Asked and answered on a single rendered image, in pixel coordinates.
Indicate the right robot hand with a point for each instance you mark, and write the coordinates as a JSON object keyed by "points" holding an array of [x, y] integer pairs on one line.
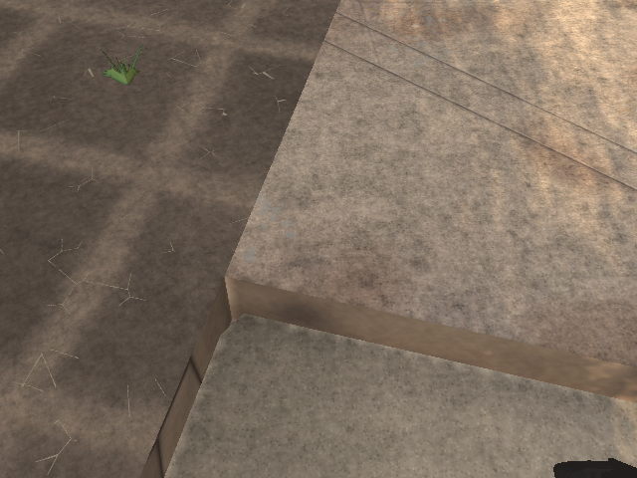
{"points": [[594, 469]]}

